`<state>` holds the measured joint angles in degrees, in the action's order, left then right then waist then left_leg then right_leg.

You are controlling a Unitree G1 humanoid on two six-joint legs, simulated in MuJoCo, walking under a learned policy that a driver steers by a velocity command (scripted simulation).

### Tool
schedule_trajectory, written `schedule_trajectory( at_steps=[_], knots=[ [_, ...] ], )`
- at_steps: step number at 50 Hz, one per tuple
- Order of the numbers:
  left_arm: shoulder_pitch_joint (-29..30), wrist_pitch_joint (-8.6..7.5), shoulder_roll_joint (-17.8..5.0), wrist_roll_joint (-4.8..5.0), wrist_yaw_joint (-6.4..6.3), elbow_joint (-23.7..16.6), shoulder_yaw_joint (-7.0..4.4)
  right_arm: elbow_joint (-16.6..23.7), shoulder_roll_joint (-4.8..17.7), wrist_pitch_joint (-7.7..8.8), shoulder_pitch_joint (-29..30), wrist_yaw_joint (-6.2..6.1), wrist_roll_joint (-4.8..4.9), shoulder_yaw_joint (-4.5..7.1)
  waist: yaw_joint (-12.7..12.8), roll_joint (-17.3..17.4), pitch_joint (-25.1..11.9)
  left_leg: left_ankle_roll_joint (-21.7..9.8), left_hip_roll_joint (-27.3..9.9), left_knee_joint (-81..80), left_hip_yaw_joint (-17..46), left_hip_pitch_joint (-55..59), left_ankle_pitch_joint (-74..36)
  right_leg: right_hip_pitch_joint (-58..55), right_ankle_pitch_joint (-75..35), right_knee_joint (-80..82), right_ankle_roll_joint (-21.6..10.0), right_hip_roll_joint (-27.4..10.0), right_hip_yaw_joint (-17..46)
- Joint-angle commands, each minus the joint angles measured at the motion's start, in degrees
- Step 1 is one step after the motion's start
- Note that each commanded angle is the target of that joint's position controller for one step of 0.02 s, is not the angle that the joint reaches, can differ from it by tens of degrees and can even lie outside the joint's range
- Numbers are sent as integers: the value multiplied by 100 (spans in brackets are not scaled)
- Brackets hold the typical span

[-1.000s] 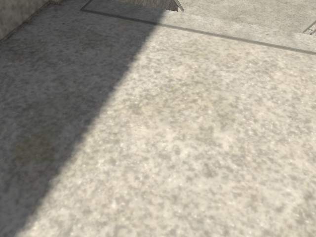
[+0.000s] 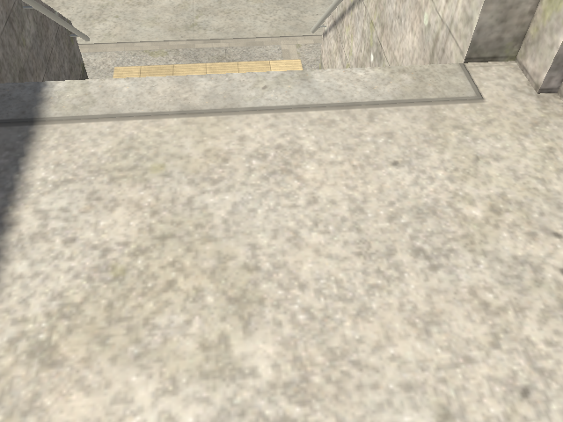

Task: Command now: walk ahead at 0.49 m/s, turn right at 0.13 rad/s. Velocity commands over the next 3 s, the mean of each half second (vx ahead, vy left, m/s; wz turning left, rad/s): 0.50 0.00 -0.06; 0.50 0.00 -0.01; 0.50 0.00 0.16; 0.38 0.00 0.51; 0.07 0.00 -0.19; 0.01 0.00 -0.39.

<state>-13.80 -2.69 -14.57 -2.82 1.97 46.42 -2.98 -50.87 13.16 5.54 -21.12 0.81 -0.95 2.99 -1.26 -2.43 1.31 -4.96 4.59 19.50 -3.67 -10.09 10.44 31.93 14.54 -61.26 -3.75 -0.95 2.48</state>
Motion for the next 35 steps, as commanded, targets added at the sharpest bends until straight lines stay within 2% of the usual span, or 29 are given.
schedule_trajectory(
  at_steps=[1,5,8,10,12,13,14,15,16,17,18,19,21,23,25,30,35],
  knots=[
    [172,-7,-98,-4,56,-357,47,187,461,122,-116,16,36,49,150,541,179,-789,-1558,-1249,1325,108,-1101,599,-595,571,123,-349,-133],
    [1135,-35,31,76,83,-593,168,-10,540,94,-548,9,69,39,-99,594,248,-582,-1346,-1188,850,229,-1733,284,-1341,1905,197,-268,-486],
    [1604,-50,-24,119,59,-699,181,-165,619,57,-864,-26,41,29,-244,610,284,-564,-1488,-995,839,661,-2117,130,-1325,2431,155,-152,-609],
    [1758,-68,-77,122,33,-749,166,-262,658,19,-964,-63,10,24,-248,638,323,-560,-1637,-782,889,1025,-2451,53,-1018,2682,46,-79,-628],
    [1518,-106,-142,100,-14,-669,127,-332,722,-21,-917,-102,-2,31,-75,691,224,-484,-1684,-269,816,1236,-3427,-488,-582,3004,-122,127,-702],
    [1010,-141,-212,77,-55,-489,77,-369,767,-44,-890,-114,13,38,161,674,-32,-408,-1608,357,710,1242,-4094,-1183,-520,3287,-237,313,-774],
    [120,-203,-384,21,-114,-175,-10,-380,745,-60,-853,-117,36,21,536,527,-520,-290,-1400,1358,489,875,-4075,-2386,-669,3520,-420,326,-709],
    [-958,-255,-804,-108,-193,36,-136,-177,607,-45,-690,-117,74,-34,973,154,-1221,-171,-1185,2877,296,-250,-2453,-3887,-142,3580,-751,-791,481],
    [-1311,-219,-1327,-128,-215,120,-276,-23,-45,-48,-1281,-82,252,-169,740,-1162,-1915,91,-222,4972,-121,-2326,1597,-5408,36,4022,-1574,-2467,3152],
    [-1188,-135,-969,134,-184,150,-244,-133,662,-79,-938,-124,69,20,799,-305,-1595,21,-357,5434,495,-2883,1793,-4945,212,4388,-1548,-2263,3498],
    [-620,-139,-704,185,-160,133,-160,46,636,-57,-416,-94,46,44,539,-178,-745,-18,-629,5322,591,-3029,1228,-4179,-78,4519,-1356,-1965,2546],
    [-289,-183,-445,175,-126,121,-104,89,516,-36,-173,-63,38,16,388,-18,-387,0,-796,5006,599,-2811,867,-3479,-663,4726,-1185,-1694,1955],
    [-138,-250,-188,193,-145,234,-36,10,366,-171,-243,0,-88,11,53,-120,-98,117,-975,4538,555,-2276,676,-2658,-1191,5010,-860,-1225,1158],
    [-364,-334,-192,213,-149,395,-35,-21,227,-280,-253,71,-130,4,-46,-79,-90,206,-956,4380,448,-2138,548,-2475,-1687,5157,-874,-1115,861],
    [-578,-375,-304,248,-151,553,-61,87,211,-330,114,115,-148,12,-63,-67,77,288,-1038,4115,364,-2437,202,-2436,-1776,5351,-910,-1060,627],
    [-1058,-358,-315,240,-145,822,-29,465,176,-328,1405,134,-82,-52,179,-67,355,400,-1057,2720,136,-2719,-851,-2563,-2164,5486,-794,-838,178],
    [-1586,-333,-426,186,-207,1103,-21,707,236,-306,2251,105,-44,-96,423,-104,482,238,-864,1760,-10,-2621,-1003,-3280,-2526,5333,-764,-1038,108]
  ],
)
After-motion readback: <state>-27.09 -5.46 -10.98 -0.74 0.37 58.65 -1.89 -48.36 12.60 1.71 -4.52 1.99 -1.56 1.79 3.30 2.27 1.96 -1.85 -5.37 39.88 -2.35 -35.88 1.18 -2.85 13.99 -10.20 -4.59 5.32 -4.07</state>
